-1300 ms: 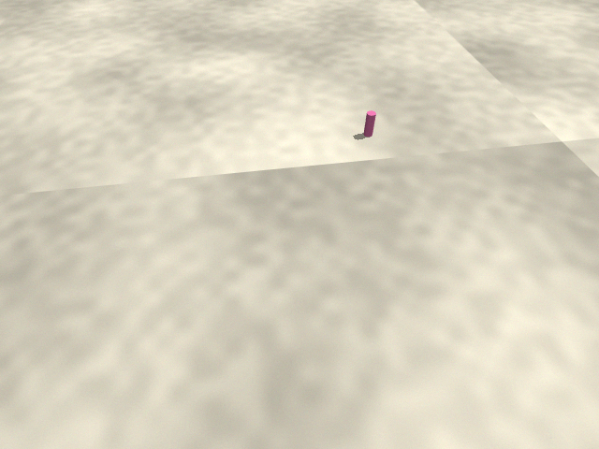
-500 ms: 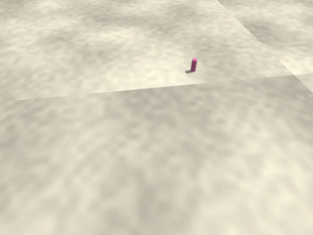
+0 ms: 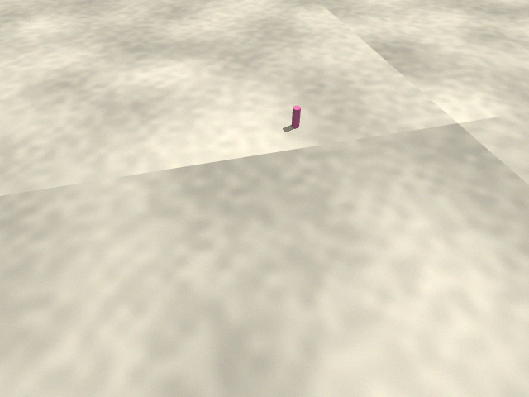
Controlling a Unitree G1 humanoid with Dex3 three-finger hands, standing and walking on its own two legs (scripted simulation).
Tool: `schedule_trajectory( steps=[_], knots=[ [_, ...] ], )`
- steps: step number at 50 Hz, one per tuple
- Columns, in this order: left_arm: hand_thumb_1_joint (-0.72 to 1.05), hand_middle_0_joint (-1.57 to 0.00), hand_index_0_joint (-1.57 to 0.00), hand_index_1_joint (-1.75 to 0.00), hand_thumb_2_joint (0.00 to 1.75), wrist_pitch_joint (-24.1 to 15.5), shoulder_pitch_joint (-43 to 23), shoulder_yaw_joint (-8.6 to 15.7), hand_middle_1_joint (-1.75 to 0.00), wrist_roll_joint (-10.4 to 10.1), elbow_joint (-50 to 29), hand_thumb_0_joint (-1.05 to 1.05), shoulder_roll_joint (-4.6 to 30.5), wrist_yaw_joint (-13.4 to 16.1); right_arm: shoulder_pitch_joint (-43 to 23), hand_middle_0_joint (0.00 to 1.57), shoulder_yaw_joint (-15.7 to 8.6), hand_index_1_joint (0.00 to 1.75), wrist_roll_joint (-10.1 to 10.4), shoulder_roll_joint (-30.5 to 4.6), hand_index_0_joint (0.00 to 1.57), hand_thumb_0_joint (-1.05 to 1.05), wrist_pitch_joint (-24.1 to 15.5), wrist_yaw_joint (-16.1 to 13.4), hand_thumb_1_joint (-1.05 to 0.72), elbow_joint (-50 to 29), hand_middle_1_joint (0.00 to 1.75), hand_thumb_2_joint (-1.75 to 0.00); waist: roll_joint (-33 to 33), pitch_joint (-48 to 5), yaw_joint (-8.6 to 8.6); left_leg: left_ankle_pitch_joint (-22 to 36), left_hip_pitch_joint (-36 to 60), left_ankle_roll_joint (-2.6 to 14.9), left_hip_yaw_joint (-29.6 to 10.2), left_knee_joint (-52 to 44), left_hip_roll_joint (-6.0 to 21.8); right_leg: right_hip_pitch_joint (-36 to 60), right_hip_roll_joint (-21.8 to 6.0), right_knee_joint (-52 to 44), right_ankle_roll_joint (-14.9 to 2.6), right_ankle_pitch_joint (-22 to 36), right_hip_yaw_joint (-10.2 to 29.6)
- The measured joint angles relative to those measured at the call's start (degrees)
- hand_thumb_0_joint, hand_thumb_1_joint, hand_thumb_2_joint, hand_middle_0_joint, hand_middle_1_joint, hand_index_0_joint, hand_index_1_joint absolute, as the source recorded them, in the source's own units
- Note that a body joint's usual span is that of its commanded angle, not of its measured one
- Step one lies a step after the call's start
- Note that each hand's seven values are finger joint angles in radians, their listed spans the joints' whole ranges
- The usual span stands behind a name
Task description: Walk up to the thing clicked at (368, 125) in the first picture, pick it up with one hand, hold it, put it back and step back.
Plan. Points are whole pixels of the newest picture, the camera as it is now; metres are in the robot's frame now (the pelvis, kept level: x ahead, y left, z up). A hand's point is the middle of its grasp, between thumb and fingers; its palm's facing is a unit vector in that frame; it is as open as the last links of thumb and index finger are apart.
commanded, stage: walk up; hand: left
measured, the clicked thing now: (296, 117) +1.88 -0.18 -0.71
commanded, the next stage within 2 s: none
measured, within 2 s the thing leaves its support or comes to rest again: neither
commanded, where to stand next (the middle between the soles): +1.51 -0.31 m, yaw -12 degrees
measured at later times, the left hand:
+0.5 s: hand (177, 345) +0.25 +0.18 -0.15, palm faces -0.11 -0.93 -0.34, open 7.4 cm
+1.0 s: hand (228, 180) +0.68 +0.12 -0.13, palm faces -0.27 -0.87 -0.42, open 7.4 cm
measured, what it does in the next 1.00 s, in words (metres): walks ahead: right foot, then left foot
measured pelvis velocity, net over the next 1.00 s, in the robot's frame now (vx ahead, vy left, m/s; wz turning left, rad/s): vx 0.50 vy -0.14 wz -0.21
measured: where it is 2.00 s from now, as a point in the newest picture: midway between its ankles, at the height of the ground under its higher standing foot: (315, 235)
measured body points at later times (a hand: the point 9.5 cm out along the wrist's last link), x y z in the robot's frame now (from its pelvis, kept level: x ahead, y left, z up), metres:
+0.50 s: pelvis +0.21 -0.09 +0.00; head +0.22 -0.09 +0.44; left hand +0.26 +0.23 -0.12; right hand +0.28 -0.42 -0.11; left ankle +0.37 +0.05 -0.71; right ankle +0.13 -0.19 -0.74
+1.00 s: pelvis +0.50 -0.14 -0.03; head +0.51 -0.16 +0.42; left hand +0.70 +0.16 -0.10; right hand +0.45 -0.47 -0.15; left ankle +0.42 +0.04 -0.74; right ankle +0.59 -0.28 -0.75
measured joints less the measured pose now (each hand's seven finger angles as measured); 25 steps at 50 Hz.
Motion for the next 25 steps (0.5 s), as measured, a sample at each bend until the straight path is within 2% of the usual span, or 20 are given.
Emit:
schedule_trajectory(
  steps=[3,6,7,8,9,11,12,14,17,20,25],
  knots=[
    [0.91,-0.2,-0.2,-0.3,0.9,-0.2,0.7,0.8,-0.3,0.0,-1.3,0.01,1.3,-1.4,1.5,0.21,-0.9,0.31,-0.6,-2.2,0.21,0.01,0.4,0.4,-0.9,0.1,0.3,-0.9,0.8,-0.2,0.02,-1.3,2.9,-1.23,1.4,-0.7,1.7,-1.3,-2.3,-3.9,0.79,2.0,-1.0],
    [0.91,-0.2,-0.2,-0.3,0.9,-0.6,1.3,1.4,-0.3,0.0,-1.9,0.01,2.4,-1.8,2.3,0.21,-1.6,0.31,-0.6,-4.2,0.21,0.01,0.8,0.7,-0.9,0.2,0.3,-0.9,1.6,-0.2,-0.13,-4.7,4.9,-2.5,2.6,1.8,3.5,0.5,-3.4,-10.3,0.91,5.2,-2.3],
    [0.91,-0.2,-0.2,-0.3,0.9,-1.0,1.6,1.6,-0.3,0.0,-2.2,0.01,2.8,-1.7,2.4,0.21,-1.7,0.31,-0.6,-4.7,0.21,0.01,1.0,0.8,-0.9,0.2,0.3,-0.9,1.7,-0.4,-0.05,-7.0,4.9,-2.43,3.0,4.3,4.3,1.9,-3.3,-12.5,0.86,6.6,-3.1],
    [0.91,-0.2,-0.2,-0.3,0.9,-1.6,1.7,1.9,-0.3,0.1,-2.4,0.01,3.0,-1.4,2.5,0.21,-1.8,0.31,-0.6,-5.4,0.21,0.01,1.4,0.7,-0.9,0.2,0.3,-0.9,2.6,-0.3,0.07,-10.0,4.0,-1.46,2.7,8.6,5.8,2.5,-2.3,-12.7,1.21,9.9,-3.8],
    [0.91,-0.2,-0.2,-0.3,0.9,-2.3,1.5,2.2,-0.3,0.2,-2.8,0.01,2.7,-0.8,2.5,0.21,-1.8,0.3,-0.5,-6.0,0.21,0.01,1.8,0.4,-0.9,0.3,0.3,-0.9,4.1,0.1,0.19,-12.9,1.5,-0.27,0.7,16.0,7.3,2.5,-0.9,-10.4,1.19,9.2,-4.9],
    [0.91,-0.2,-0.2,-0.3,0.9,-3.4,2.1,2.1,-0.3,-0.2,-4.2,0.01,1.7,0.3,1.9,0.2,-1.4,0.3,0.1,-6.0,0.2,0.01,3.0,0.2,-0.9,0.8,0.3,-0.9,5.0,0.1,1.27,-13.9,-5.4,0.05,-3.3,31.5,5.3,2.8,0.5,-8.3,0.43,6.1,-5.5],
    [0.91,-0.2,-0.2,-0.3,0.9,-3.6,2.6,1.7,-0.3,-0.6,-4.6,0.01,0.9,0.6,1.4,0.2,-1.1,0.3,0.4,-5.9,0.2,0.01,3.3,0.4,-0.9,1.0,0.3,-0.9,5.3,0.3,1.68,-12.1,-8.7,0.03,-4.0,36.9,4.3,4.1,1.1,-9.4,-0.09,5.7,-5.7],
    [0.91,-0.2,-0.2,-0.3,0.9,-3.7,3.7,0.7,-0.3,-1.1,-4.8,0.0,-0.5,1.0,0.3,0.2,-0.5,0.3,1.1,-5.5,0.2,0.02,2.9,1.0,-0.9,0.5,0.3,-0.9,5.9,0.8,2.15,-7.5,-14.3,0.13,-3.5,41.4,3.3,7.7,2.1,-13.6,-0.67,6.3,-5.8],
    [0.91,-0.2,-0.2,-0.3,0.9,-4.0,5.8,-0.3,-0.3,-1.3,-4.8,0.0,-1.6,1.2,-0.3,0.2,0.1,0.3,1.3,-4.2,0.2,0.02,2.0,2.2,-0.9,-1.4,0.3,-0.9,5.5,1.0,2.74,-3.0,-20.2,-0.23,-2.4,38.0,3.4,12.6,3.3,-19.7,-1.18,7.4,-5.3],
    [0.9,-0.2,-0.2,-0.3,0.9,-4.2,7.9,-0.7,-0.3,-1.4,-5.1,0.01,-1.8,1.3,-0.5,0.2,0.3,0.3,1.0,-2.8,0.2,0.01,2.0,3.3,-0.9,-3.2,0.3,-0.9,4.5,1.0,3.19,0.2,-23.9,-1.35,-2.5,30.8,4.3,16.3,4.3,-23.5,-1.52,6.9,-4.6],
    [0.9,-0.2,-0.2,-0.3,0.9,-4.6,9.7,-0.8,-0.3,-1.1,-6.0,0.01,-1.2,1.4,-0.8,0.21,0.2,0.3,0.6,-1.8,0.2,0.01,2.3,3.9,-0.9,-4.2,0.3,-0.9,3.0,1.4,3.78,6.1,-25.4,-2.21,-3.1,18.9,5.6,21.5,5.1,-25.9,-0.81,3.6,-3.7]
  ],
)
